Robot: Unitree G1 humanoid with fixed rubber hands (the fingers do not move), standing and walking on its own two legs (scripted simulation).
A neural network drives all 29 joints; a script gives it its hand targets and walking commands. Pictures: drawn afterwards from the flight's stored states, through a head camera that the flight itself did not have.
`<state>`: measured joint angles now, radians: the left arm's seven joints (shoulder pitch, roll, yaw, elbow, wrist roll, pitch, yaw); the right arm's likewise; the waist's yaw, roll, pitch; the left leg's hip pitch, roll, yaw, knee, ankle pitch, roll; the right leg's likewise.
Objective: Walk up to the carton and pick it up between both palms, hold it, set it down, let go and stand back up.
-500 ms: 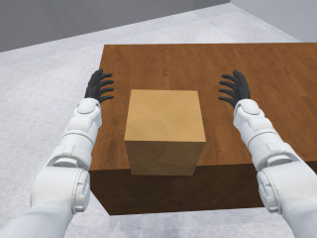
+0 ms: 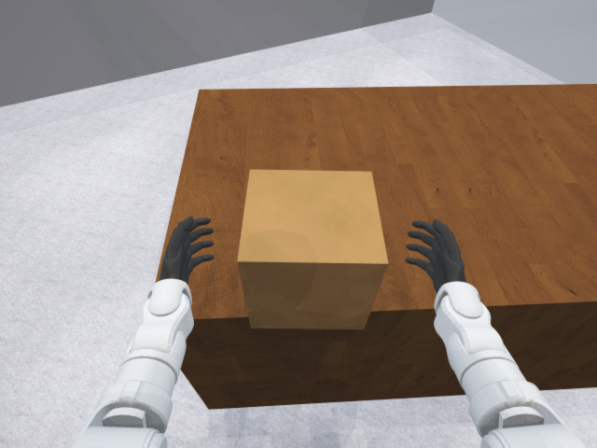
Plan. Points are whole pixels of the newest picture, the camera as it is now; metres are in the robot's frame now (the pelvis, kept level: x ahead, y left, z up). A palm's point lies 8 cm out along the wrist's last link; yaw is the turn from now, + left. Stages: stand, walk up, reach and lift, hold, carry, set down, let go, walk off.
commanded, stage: set down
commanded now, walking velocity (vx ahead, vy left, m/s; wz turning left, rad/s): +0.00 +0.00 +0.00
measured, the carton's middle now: (309, 252) +0.43 +0.01 -0.04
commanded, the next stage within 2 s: let go in 1.86 s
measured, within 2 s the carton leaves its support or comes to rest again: neither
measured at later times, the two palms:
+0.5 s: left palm (171, 333) +0.28 +0.21 -0.02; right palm (449, 332) +0.29 -0.19 -0.02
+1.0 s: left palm (168, 379) +0.22 +0.21 -0.06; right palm (456, 390) +0.22 -0.19 -0.06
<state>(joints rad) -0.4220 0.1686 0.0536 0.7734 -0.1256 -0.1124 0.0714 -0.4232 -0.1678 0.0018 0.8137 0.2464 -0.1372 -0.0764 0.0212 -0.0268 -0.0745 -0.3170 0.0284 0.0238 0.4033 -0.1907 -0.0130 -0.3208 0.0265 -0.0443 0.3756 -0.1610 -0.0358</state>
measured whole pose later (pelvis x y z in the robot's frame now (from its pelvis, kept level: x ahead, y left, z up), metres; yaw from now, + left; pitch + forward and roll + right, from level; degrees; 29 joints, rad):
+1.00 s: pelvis +0.02 +0.01 +0.00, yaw +0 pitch +1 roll +0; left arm 0.05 0.17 -0.05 0.73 -0.11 -0.36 0.08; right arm 0.02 -0.14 0.05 0.88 0.17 -0.47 0.01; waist 0.01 -0.03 0.01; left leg -0.20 0.02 0.02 0.45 -0.26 -0.01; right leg -0.21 0.03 -0.02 0.43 -0.23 -0.03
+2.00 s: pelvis +0.02 +0.01 +0.00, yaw -2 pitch -3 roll +0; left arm 0.19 0.21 0.00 0.53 -0.01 0.12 0.03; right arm 0.18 -0.17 -0.02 0.76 -0.01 -0.20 0.03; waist 0.02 -0.02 0.08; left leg -0.08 0.02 0.06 0.36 -0.23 0.00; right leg -0.11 0.03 0.01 0.35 -0.19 -0.02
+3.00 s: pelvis +0.01 +0.03 -0.01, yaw -8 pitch +0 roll +0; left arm 0.33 0.19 0.01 0.77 0.03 -0.01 0.02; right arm 0.36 -0.21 -0.06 0.90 -0.03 0.03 -0.01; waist -0.02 -0.01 -0.02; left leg -0.20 0.04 0.17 0.49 -0.30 0.02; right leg -0.28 0.04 0.11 0.51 -0.23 0.01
